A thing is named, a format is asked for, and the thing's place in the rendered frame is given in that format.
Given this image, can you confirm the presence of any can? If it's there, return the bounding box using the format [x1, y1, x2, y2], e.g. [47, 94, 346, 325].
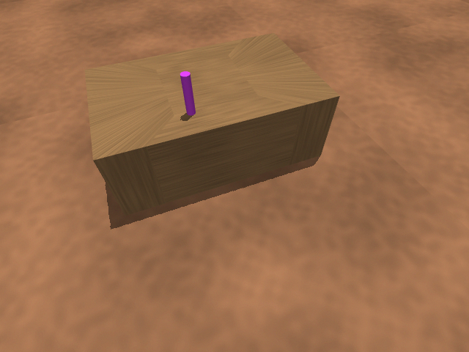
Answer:
[180, 71, 196, 116]

